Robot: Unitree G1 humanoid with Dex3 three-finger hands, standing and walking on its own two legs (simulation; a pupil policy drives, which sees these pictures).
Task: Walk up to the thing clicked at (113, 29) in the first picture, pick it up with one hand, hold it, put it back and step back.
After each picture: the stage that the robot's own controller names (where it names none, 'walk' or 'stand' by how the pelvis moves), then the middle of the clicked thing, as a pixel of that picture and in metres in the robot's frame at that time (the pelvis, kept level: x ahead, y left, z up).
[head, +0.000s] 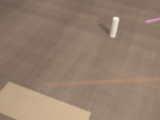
stand; (114, 27) +1.56 -0.38 -0.66
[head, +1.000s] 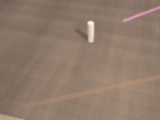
walk; (90, 32) +1.45 +0.01 -0.63
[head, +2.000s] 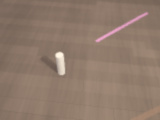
walk; (60, 64) +0.94 +0.24 -0.63
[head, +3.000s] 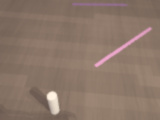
walk; (53, 103) +0.55 +0.21 -0.63
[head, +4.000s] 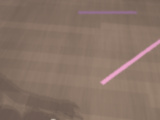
stand; out of the picture +0.36 +0.21 -0.64
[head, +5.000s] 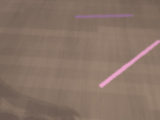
stand; out of the picture +0.36 +0.21 -0.66
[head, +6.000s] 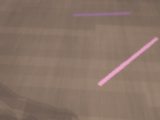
stand; out of the picture +0.35 +0.22 -0.66
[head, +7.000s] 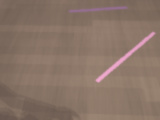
stand; out of the picture +0.34 +0.23 -0.66
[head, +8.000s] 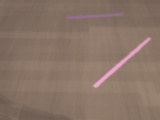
stand; out of the picture +0.33 +0.23 -0.66
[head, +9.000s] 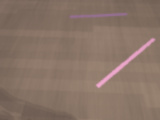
stand; out of the picture +0.34 +0.22 -0.66
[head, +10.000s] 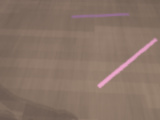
stand; out of the picture +0.34 +0.21 -0.66
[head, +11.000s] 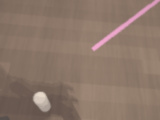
go down; (42, 102) +0.38 +0.21 -0.54
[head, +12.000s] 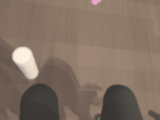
go down; (27, 65) +0.42 +0.24 -0.28
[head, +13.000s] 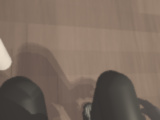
close in; out of the picture +0.41 +0.27 -0.20
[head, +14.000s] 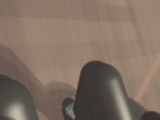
close; out of the picture +0.40 +0.30 -0.15
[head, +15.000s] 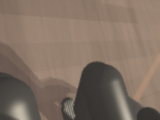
lift; out of the picture +0.38 +0.30 -0.15
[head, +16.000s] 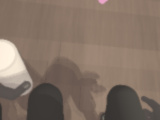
lift; (13, 74) +0.32 +0.23 -0.01
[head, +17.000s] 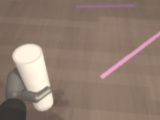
hold; (37, 82) +0.32 +0.16 +0.06
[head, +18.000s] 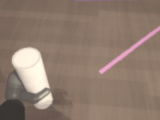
hold; (36, 83) +0.33 +0.17 +0.03
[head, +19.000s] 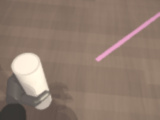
crouch; (35, 85) +0.33 +0.17 -0.01
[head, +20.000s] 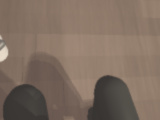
lower; out of the picture +0.46 +0.26 -0.05
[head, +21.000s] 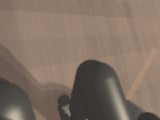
lower; out of the picture +0.42 +0.32 -0.16
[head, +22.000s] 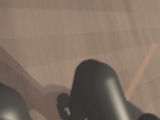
lower; out of the picture +0.43 +0.32 -0.16
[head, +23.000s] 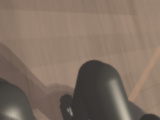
lower; out of the picture +0.41 +0.32 -0.16
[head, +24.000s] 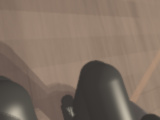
lower; out of the picture +0.40 +0.32 -0.16
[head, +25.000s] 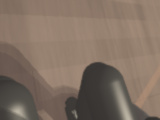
open; out of the picture +0.40 +0.29 -0.16
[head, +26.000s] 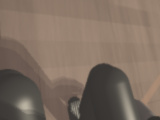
stand; out of the picture +0.39 +0.29 -0.17
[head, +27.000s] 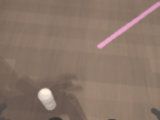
stand; (48, 100) +0.39 +0.20 -0.49
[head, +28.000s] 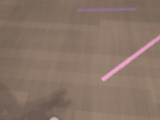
stand; out of the picture +0.38 +0.19 -0.60
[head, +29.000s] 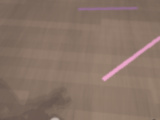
stand; out of the picture +0.37 +0.19 -0.60
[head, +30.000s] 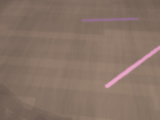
stand; out of the picture +0.39 +0.18 -0.65
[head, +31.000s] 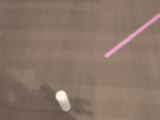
walk; (63, 101) +0.47 +0.20 -0.63
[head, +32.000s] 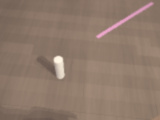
walk; (59, 68) +0.76 +0.16 -0.64
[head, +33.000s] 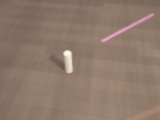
stand; (68, 62) +1.01 +0.18 -0.64
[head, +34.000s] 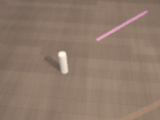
stand; (63, 63) +0.99 +0.21 -0.66
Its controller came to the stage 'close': yes
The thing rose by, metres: 0.68
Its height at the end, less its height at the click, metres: +0.00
